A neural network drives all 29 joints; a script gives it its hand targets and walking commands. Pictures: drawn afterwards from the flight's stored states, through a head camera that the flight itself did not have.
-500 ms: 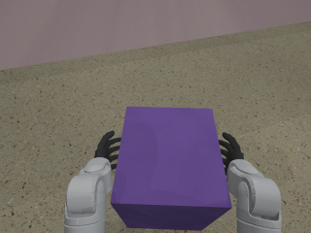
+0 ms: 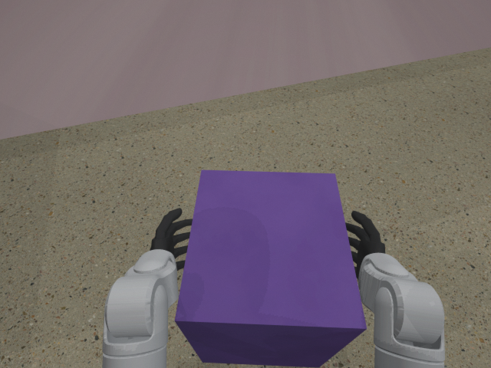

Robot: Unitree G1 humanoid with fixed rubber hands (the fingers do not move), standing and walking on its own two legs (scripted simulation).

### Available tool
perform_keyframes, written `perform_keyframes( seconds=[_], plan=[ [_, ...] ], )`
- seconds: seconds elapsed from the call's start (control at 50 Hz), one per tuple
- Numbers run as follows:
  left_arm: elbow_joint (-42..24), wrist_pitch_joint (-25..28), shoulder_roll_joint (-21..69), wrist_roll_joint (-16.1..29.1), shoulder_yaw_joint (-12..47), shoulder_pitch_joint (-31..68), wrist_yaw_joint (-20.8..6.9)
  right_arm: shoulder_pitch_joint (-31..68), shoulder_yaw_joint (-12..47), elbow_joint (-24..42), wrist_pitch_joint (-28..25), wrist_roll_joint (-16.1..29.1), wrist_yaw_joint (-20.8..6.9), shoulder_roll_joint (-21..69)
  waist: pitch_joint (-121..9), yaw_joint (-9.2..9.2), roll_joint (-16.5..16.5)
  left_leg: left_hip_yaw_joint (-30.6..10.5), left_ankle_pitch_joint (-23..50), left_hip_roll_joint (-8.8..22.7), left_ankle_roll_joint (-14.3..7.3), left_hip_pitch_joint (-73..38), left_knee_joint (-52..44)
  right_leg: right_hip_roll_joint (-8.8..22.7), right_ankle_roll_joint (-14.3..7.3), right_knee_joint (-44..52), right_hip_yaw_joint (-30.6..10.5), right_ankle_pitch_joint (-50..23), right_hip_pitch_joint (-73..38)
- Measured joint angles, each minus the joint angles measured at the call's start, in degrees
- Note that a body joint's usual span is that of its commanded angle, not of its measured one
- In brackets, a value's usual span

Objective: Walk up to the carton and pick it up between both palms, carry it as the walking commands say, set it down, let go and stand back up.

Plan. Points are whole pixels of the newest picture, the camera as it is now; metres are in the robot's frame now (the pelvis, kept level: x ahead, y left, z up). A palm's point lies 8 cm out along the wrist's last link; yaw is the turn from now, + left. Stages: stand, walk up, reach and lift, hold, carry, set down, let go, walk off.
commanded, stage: carry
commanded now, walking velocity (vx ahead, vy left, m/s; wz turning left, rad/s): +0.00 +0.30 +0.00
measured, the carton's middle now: (263, 275) +0.29 +0.00 +0.00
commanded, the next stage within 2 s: none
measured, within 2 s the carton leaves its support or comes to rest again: neither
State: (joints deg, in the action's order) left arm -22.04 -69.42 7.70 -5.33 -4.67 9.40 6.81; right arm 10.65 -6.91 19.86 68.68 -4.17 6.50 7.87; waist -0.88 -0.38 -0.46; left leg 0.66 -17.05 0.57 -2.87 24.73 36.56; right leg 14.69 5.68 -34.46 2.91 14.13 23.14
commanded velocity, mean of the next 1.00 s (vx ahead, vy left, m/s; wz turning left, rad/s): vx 0.00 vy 0.29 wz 0.00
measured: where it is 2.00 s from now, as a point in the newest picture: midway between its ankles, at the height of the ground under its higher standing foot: outside the picture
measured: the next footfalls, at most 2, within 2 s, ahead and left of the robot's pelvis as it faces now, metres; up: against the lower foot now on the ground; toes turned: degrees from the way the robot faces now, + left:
right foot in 0.40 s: -0.02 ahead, +0.02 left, +0.00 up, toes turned -9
left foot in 0.62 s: +0.00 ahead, +0.42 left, +0.00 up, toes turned -2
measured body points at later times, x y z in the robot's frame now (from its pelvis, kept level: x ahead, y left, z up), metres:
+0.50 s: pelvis -0.04 +0.19 +0.01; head -0.02 +0.19 +0.46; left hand +0.24 +0.32 +0.07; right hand +0.23 +0.02 +0.07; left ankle -0.05 +0.23 -0.66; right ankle -0.06 +0.02 -0.72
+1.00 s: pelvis -0.07 +0.37 +0.00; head -0.04 +0.35 +0.45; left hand +0.22 +0.50 +0.07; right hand +0.20 +0.20 +0.05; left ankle -0.07 +0.44 -0.69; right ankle -0.07 +0.27 -0.72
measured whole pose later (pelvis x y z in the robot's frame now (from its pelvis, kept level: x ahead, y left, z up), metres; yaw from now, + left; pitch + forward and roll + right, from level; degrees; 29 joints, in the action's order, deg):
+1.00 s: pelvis -0.07 +0.37 +0.00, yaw -5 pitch +3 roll +1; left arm -20.1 -69.5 7.7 -5.7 -4.7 9.1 6.8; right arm 10.2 -7.1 17.4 68.4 -4.3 6.3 7.8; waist 0.5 -0.6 1.2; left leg 4.2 -23.1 -4.8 -5.1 28.3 51.2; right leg 3.1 -0.9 -39.2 4.9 19.0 23.2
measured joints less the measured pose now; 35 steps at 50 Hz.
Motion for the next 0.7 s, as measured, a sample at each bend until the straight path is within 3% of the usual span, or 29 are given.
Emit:
perform_keyframes(
  seconds=[0.02, 0.06, 0.1, 0.16, 0.32, 0.38, 0.4, 0.42, 0.44, 0.46, 0.5, 0.52, 0.56, 0.62, 0.66, 0.7],
  plan=[
    [0.0, -0.1, 0.0, 0.0, 0.0, -0.2, 0.0, 0.0, 0.0, -0.2, 0.1, 0.0, 0.0, 0.0, 0.9, 0.04, -0.3, 0.1, 1.0, -0.7, 0.8, 0.2, 0.8, 0.0, 0.0, -3.9, -0.3, 4.7, 0.8],
    [0.0, -0.6, -0.1, 0.0, 0.0, -0.3, 0.2, 0.0, 0.1, -0.7, 0.4, 0.0, -0.1, 0.0, 1.6, 0.06, -0.2, 0.2, 1.5, -0.7, 0.7, 0.2, 0.8, -3.3, 0.0, -16.9, -0.4, 12.9, 4.2],
    [0.0, -0.7, -0.1, 0.0, 0.0, -0.3, 0.2, 0.0, 0.1, -0.6, 0.4, 0.0, -0.1, 0.0, 1.4, 0.04, -0.5, 0.9, 2.1, -0.8, -0.2, 0.1, -0.7, -7.3, 0.0, -26.8, -0.4, 14.5, 6.9],
    [0.0, -0.5, -0.1, 0.0, 0.0, -0.3, 0.3, 0.1, 0.1, -0.6, 0.3, 0.0, -0.1, 0.0, 1.1, -0.02, -1.1, 3.1, 3.6, -1.9, -2.0, 0.1, -3.0, -11.1, 0.0, -31.9, -0.1, 14.5, 8.2],
    [-0.1, -0.4, -0.1, 0.0, 0.0, -0.3, 0.3, 0.1, 0.1, -0.6, 0.2, 0.0, -0.1, 0.1, 1.0, -0.07, -0.5, 10.2, 5.7, -6.5, -7.7, 0.1, -6.0, -12.7, -0.1, -19.9, -0.2, 14.6, 4.7],
    [-0.1, -0.3, -0.1, 0.0, 0.0, -0.3, 0.3, 0.1, 0.1, -0.6, 0.1, 0.0, -0.1, 0.1, 1.0, -0.13, 0.2, 11.2, 6.7, -8.2, -8.6, 0.2, -6.9, -12.1, -1.7, -9.3, 0.0, 14.3, 0.4],
    [0.0, -0.3, -0.1, 0.0, 0.0, -0.3, 0.2, 0.1, 0.0, -0.6, 0.1, 0.0, -0.1, 0.1, 1.0, -0.10, 0.8, 11.2, 7.1, -8.6, -8.2, 0.1, -7.3, -11.9, -2.8, -4.2, 0.2, 9.8, -1.3],
    [0.3, -0.2, 0.0, 0.0, 0.0, -0.3, 0.2, -0.2, 0.0, -0.7, 0.1, 0.0, -0.1, 0.0, 1.2, -0.08, 1.6, 10.9, 6.6, -8.5, -4.2, 0.3, -6.7, -11.7, -3.5, -2.3, 0.5, 5.5, -2.1],
    [0.3, -0.4, 0.0, 0.0, 0.0, -0.3, 0.1, -0.4, 0.1, -0.7, 0.1, 0.0, -0.1, 0.0, 1.2, -0.17, 1.3, 10.0, 1.6, -8.6, -0.8, 1.5, -0.9, -10.9, -3.7, -1.8, 0.5, 4.0, -2.5],
    [0.3, -0.5, -0.1, 0.0, 0.0, -0.3, 0.1, -0.5, 0.1, -0.7, 0.1, 0.0, -0.2, 0.0, 1.3, -0.24, 0.8, 8.0, -2.5, -8.5, 1.0, 3.6, 8.8, -10.0, -3.7, -1.4, 0.4, 3.6, -3.1],
    [0.3, -0.5, 0.0, 0.0, 0.0, -0.3, 0.2, -0.4, 0.1, -0.7, 0.1, 0.0, -0.2, 0.0, 1.0, -0.16, -0.1, 2.9, -5.2, -7.3, 1.5, 5.3, 23.8, -8.4, -3.7, -0.1, 0.1, 3.4, -4.4],
    [0.2, -0.5, 0.0, 0.0, 0.0, -0.3, 0.2, -0.3, 0.1, -0.6, 0.2, 0.0, -0.2, -0.1, 0.2, -0.09, -0.3, 0.5, -5.0, -5.8, 1.5, 5.1, 26.1, -7.7, -3.7, 0.5, -0.2, 3.2, -4.3],
    [0.2, -0.6, 0.1, 0.0, 0.0, 0.1, 0.3, -0.2, -0.1, -0.5, 0.1, 0.0, -0.2, -0.1, -1.4, 0.00, -0.2, -2.6, -5.3, -1.5, 1.6, 3.7, 22.5, -6.2, -2.3, 1.1, -0.3, 2.5, -3.6],
    [0.3, -1.2, 0.2, 0.0, 0.0, 1.2, 0.7, -0.2, -0.5, -0.5, -0.1, 0.0, -0.6, -0.1, -2.1, 0.07, 0.0, -3.7, -4.4, 3.6, 1.6, -1.4, 3.8, -2.8, 0.9, -0.5, -0.3, 2.7, -2.2],
    [0.3, -1.3, 0.1, -0.2, 0.0, 1.0, 0.7, -0.2, -0.4, -1.0, -0.3, 0.0, -0.6, 0.0, -0.4, -0.04, -1.1, -2.9, -3.2, 1.4, 4.0, -1.5, 3.0, -0.4, 1.1, -5.8, -1.4, 6.8, -0.7],
    [0.4, -1.6, -0.1, -0.3, 0.0, -0.1, 0.7, -0.2, -0.1, -2.2, 0.0, 0.0, -0.7, 0.0, 0.7, -0.07, -0.4, -2.8, -2.5, 1.0, 4.0, -1.5, 3.5, -3.5, 1.1, -17.0, -1.6, 15.1, 2.5]
  ],
)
